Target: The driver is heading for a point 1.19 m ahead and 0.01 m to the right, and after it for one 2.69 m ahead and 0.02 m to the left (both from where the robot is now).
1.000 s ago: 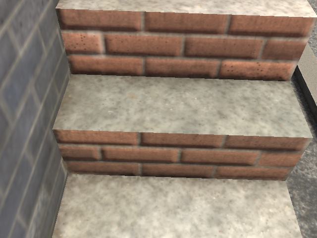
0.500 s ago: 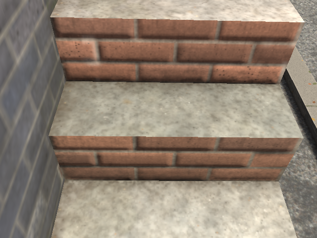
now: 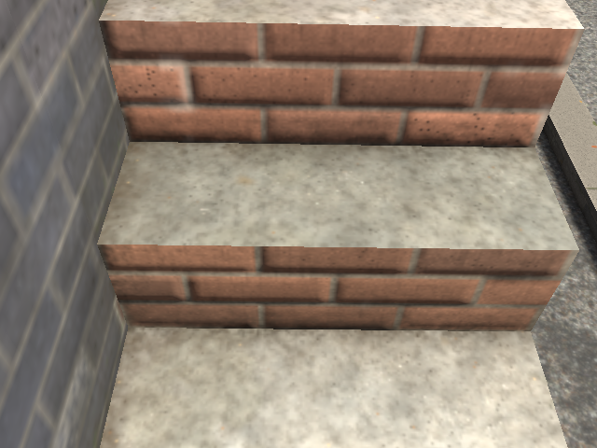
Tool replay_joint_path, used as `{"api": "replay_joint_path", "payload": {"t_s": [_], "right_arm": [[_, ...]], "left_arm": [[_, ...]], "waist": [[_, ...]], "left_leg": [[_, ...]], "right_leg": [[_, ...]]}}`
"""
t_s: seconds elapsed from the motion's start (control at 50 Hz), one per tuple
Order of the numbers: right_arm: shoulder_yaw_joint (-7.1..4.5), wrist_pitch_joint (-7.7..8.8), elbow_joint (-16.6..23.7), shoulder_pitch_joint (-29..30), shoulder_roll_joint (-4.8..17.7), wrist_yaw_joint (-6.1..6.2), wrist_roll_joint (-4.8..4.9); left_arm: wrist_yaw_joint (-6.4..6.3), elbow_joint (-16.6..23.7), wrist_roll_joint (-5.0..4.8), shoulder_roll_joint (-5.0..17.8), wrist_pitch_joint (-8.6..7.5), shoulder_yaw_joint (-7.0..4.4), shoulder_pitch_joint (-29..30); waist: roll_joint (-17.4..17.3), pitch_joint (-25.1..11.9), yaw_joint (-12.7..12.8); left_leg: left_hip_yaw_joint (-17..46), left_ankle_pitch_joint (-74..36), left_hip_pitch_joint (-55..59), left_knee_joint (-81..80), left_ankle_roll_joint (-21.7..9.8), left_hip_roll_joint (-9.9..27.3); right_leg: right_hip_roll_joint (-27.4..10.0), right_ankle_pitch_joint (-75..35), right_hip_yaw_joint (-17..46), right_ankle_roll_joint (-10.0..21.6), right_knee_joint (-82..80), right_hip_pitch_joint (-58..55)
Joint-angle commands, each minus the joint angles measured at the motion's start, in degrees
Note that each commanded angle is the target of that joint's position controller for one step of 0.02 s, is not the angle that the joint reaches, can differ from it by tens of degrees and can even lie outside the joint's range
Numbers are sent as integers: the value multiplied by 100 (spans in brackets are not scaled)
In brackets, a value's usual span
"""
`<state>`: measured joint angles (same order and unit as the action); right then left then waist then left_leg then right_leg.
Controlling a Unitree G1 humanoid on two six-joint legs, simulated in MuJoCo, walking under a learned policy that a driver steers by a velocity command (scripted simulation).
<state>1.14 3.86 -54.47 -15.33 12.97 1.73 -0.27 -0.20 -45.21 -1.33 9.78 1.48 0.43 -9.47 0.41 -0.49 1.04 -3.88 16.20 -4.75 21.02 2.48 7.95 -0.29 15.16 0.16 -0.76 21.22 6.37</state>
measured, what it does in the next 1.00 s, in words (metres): stands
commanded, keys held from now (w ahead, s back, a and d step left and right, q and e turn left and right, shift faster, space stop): w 1.00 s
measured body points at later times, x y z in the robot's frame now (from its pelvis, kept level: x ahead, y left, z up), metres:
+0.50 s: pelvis +0.00 +0.01 +0.00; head +0.00 +0.02 +0.45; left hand +0.15 +0.23 -0.12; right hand +0.07 -0.23 -0.13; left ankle -0.06 +0.18 -0.74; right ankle -0.04 -0.13 -0.74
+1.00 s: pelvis -0.01 +0.01 +0.00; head -0.01 +0.02 +0.45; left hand +0.11 +0.23 -0.13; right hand +0.05 -0.24 -0.13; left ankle -0.06 +0.18 -0.74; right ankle -0.04 -0.13 -0.74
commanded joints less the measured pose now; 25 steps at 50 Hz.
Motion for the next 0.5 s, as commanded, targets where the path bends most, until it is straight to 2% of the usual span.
{"api": "replay_joint_path", "payload": {"t_s": [0.02,0.12,0.14,0.22,0.24,0.26,0.32,0.34,0.5], "right_arm": [[-124,61,199,-127,615,13,3],[-129,61,160,-164,616,10,5],[-110,55,210,-178,570,6,-37],[-115,49,211,-269,592,13,-34],[-116,50,207,-285,593,13,-31],[-74,64,251,-184,500,-9,-9],[-69,78,237,-172,508,-23,-13],[-49,87,261,-144,461,-42,-8],[-42,93,240,-110,452,-47,-26]], "left_arm": [[-20,389,-5,448,-73,-101,204],[-31,377,-6,448,-67,-100,175],[9,378,12,424,-102,-91,249],[40,344,12,445,-128,-95,273],[40,337,12,446,-127,-94,272],[-3,389,21,452,-78,-126,365],[-37,396,30,426,-43,-125,325],[-27,401,16,461,-54,-131,376],[-1,330,4,445,-57,-136,449]], "waist": [[19,-88,-1],[11,-102,-6],[-1,-91,-31],[44,-155,-49],[33,-171,-46],[58,-161,-17],[-78,-189,19],[11,-349,-6],[2,-74,-14]], "left_leg": [[27,-1411,-292,-215,-732,79],[30,-1556,-245,-201,-725,75],[7,-1686,-212,-223,-720,49],[10,-1967,-92,-235,-698,56],[15,-1992,-81,-246,-697,58],[68,-2153,-86,-297,-750,49],[71,-2164,-49,-329,-765,51],[128,-2290,91,-386,-782,39],[159,-2058,70,-558,-787,23]], "right_leg": [[-346,-2316,287,379,-107,-288],[-349,-2414,263,370,-90,-290],[-334,-2396,258,353,-167,-261],[-357,-2628,235,327,-189,-314],[-361,-2615,228,322,-194,-331],[-314,-2514,213,290,-117,-348],[-335,-2346,224,265,-151,-339],[-379,-2408,236,274,-89,-387],[-421,-2153,272,257,-228,-238]]}}
Velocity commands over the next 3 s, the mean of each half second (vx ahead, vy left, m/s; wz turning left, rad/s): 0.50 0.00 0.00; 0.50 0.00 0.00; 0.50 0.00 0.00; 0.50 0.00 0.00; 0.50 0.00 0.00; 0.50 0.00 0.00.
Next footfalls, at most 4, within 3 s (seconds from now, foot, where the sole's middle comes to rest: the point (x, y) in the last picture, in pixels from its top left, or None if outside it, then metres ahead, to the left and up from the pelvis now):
none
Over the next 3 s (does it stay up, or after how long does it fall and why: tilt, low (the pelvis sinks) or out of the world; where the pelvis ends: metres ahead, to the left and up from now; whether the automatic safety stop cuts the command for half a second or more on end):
stays up -0.02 0.01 0.01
